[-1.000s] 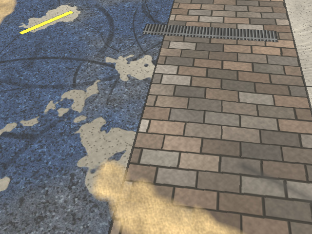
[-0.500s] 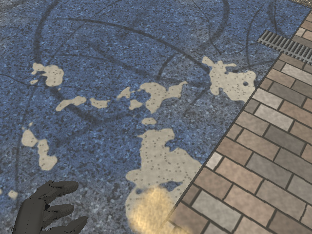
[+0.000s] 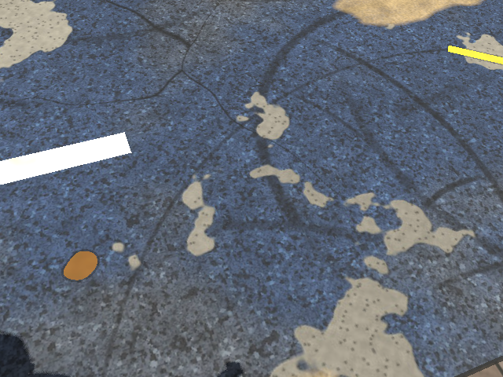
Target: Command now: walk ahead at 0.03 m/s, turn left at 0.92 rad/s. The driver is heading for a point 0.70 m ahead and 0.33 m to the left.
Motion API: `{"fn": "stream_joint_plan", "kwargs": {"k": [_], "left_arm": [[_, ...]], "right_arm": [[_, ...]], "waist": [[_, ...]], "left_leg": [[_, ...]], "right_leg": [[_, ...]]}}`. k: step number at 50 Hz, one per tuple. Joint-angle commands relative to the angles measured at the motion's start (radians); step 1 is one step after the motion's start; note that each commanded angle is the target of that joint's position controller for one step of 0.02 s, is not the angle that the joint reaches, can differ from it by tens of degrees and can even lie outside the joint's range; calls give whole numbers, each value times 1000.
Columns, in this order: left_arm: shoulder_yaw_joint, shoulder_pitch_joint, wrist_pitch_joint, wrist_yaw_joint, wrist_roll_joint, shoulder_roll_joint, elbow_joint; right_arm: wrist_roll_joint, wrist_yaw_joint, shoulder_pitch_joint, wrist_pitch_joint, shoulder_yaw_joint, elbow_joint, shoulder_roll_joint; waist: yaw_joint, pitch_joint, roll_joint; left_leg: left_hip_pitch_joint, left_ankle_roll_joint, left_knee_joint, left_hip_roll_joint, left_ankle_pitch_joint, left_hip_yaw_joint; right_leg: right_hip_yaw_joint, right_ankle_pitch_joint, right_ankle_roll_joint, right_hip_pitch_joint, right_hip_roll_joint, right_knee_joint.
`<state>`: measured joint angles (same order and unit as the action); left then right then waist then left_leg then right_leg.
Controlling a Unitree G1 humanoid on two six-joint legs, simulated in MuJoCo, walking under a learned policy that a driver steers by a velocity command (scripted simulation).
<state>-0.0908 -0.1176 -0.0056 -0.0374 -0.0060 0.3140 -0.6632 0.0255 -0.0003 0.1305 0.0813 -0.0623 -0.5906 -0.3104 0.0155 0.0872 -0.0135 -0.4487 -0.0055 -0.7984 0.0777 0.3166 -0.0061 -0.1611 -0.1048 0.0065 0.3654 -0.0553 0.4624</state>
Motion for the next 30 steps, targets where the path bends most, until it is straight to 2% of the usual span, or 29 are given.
{"fn": "stream_joint_plan", "kwargs": {"k": [1, 2, 3, 4, 5, 6, 7, 9, 11, 13, 15, 17, 19, 20, 21, 22, 23, 24, 25, 26, 27, 30], "left_arm": [[-30, 33, 6, 1, 12, 92, 53], [-16, -8, -5, 10, 7, 38, 43], [-14, 63, 6, 9, -12, 39, 118], [-25, 131, 13, 3, -4, 86, 127], [-32, 103, 12, -1, 7, 102, 109], [-35, 59, 6, -8, 0, 99, 75], [-35, 25, 0, -10, -12, 95, 55], [-31, -4, -2, 1, -5, 82, 44], [-15, 6, -2, 7, 4, 54, 46], [5, 39, -2, 15, 5, 22, 58], [13, 48, -1, 24, 9, 19, 63], [12, 39, 0, 30, 16, 33, 60], [15, 9, 3, 35, 18, 24, 47], [20, -22, 9, 38, 13, 9, 34], [21, -38, 15, 38, -5, 23, 31], [9, -53, 19, 33, -24, 98, 42], [12, 1, 21, 36, -27, 95, 29], [25, 35, 26, 41, -15, 29, 44], [27, 33, 30, 41, -12, 19, 40], [24, 25, 35, 41, -9, 35, 40], [23, 15, 41, 40, -6, 41, 39], [30, -10, 45, 35, -8, 21, 32]], "right_arm": [[-5, -4, 191, 0, -70, -7, -134], [-9, -18, 235, -5, -92, -5, -214], [-43, -24, 168, -25, -99, 40, -312], [-67, -21, 124, -48, -87, 55, -258], [-60, -21, 66, -63, -71, 53, -219], [-39, -23, 14, -68, -58, 59, -174], [-28, -26, -15, -68, -43, 59, -138], [-37, -34, -13, -67, -23, 54, -101], [-37, -39, 9, -67, -17, 41, -93], [-35, -41, 30, -62, -18, 29, -97], [-39, -38, 40, -57, -20, 21, -106], [-37, -29, 45, -53, -19, 12, -107], [-25, -25, 26, -52, -11, 3, -87], [-16, -25, 12, -53, -4, -2, -68], [-19, -26, 39, -61, 3, -9, -45], [-43, -24, 83, -72, 7, -10, -23], [-43, -21, 122, -79, 4, -22, -18], [-55, -22, 80, -80, -1, -29, -52], [-49, -21, 33, -77, -9, -25, -63], [-44, -22, 7, -70, -10, -25, -56], [-42, -21, 0, -62, -10, -19, -50], [-36, -16, 14, -59, -9, -31, -23]], "waist": [[-78, -207, -60], [-77, -123, 207], [-55, -127, 349], [-87, -149, 235], [-43, -134, 196], [-17, -146, 153], [-6, -160, 159], [7, -193, 145], [-5, -193, 129], [-29, -191, 144], [-45, -190, 163], [-54, -178, 172], [-32, -163, 160], [-2, -157, 143], [-4, -168, 106], [-44, -201, -36], [-100, -194, -186], [-68, -178, -157], [-45, -161, -126], [-30, -154, -92], [-22, -146, -76], [-18, -147, -42]], "left_leg": [[333, 79, 205, -71, -39, -32], [407, 185, 426, 114, -124, 295], [348, 362, 495, 299, -227, 617], [293, 357, 530, 276, -141, 562], [261, 289, 520, 227, -96, 473], [255, 235, 490, 182, -103, 400], [234, 217, 464, 154, -198, 342], [204, 216, 436, 113, -346, 271], [247, 218, 415, 100, -414, 246], [289, 218, 394, 102, -421, 251], [284, 238, 380, 122, -426, 279], [261, 252, 369, 132, -452, 310], [244, 239, 343, 117, -461, 324], [216, 211, 327, 90, -429, 316], [176, 159, 317, 54, -339, 309], [124, 95, 219, -31, -179, 240], [138, 42, 246, -86, -35, 150], [197, 11, 268, -73, -56, 140], [195, 13, 267, -80, -102, 136], [199, 24, 262, -79, -156, 139], [204, 32, 269, -75, -196, 150], [220, 46, 283, -67, -230, 162]], "right_leg": [[86, -251, -79, 52, -179, 5], [-27, -413, 28, 274, -56, 318], [105, -553, 61, 472, 69, 542], [207, -486, 37, 454, 47, 653], [221, -374, 17, 431, 27, 663], [215, -299, 24, 402, 11, 663], [199, -246, 42, 356, 16, 690], [179, -193, 63, 262, 32, 739], [177, -173, 71, 249, 29, 647], [179, -188, 72, 212, 20, 491], [177, -246, 65, 137, 19, 386], [166, -287, 57, 64, 28, 301], [155, -227, 44, -18, 36, 145], [145, -89, 29, -104, 42, -15], [194, 67, 10, -202, 6, -79], [307, 342, -33, -288, -119, -45], [342, 306, -123, -205, -166, -30], [338, 168, -137, -147, -138, -54], [301, 71, -103, -147, -95, -46], [274, 36, -77, -145, -69, -35], [264, 15, -64, -138, -61, -33], [232, 3, -46, -143, -38, -12]]}}
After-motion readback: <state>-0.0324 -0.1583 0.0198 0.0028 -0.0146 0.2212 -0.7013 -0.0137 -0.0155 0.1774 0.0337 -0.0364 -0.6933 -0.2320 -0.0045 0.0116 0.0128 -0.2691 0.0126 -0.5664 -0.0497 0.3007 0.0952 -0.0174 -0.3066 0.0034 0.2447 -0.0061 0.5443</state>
